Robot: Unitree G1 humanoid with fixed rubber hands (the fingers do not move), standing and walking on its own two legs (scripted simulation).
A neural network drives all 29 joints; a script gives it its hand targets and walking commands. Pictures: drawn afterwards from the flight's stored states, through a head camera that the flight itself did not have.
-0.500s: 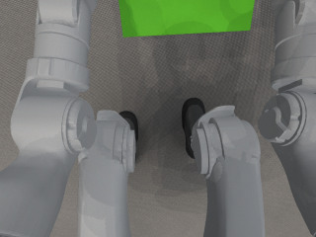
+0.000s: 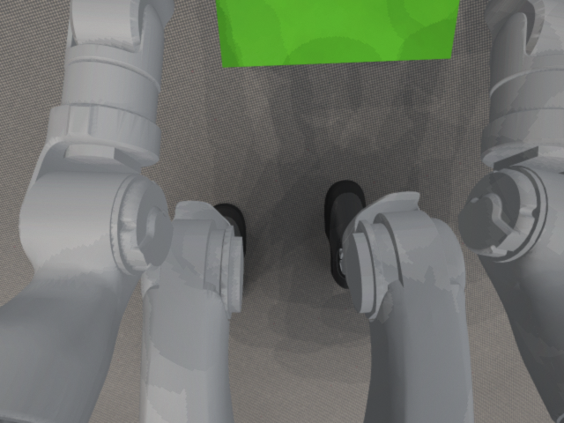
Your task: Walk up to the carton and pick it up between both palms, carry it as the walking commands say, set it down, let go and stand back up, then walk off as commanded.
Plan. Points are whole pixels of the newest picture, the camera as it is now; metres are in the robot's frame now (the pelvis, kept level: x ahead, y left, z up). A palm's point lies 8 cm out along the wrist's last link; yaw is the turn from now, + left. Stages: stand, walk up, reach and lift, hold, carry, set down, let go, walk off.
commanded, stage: set down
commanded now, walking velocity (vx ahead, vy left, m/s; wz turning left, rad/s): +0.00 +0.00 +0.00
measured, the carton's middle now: out of the picture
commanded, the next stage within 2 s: none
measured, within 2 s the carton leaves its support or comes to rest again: neither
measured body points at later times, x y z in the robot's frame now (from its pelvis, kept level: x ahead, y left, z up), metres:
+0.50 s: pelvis +0.01 +0.00 +0.00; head +0.40 -0.01 +0.21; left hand +0.59 +0.11 -0.19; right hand +0.57 -0.22 -0.19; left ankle +0.10 +0.11 -0.35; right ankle +0.13 -0.12 -0.35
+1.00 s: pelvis +0.00 +0.00 -0.01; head +0.38 -0.01 +0.21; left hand +0.56 +0.11 -0.20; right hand +0.53 -0.24 -0.21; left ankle +0.10 +0.11 -0.35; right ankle +0.13 -0.12 -0.35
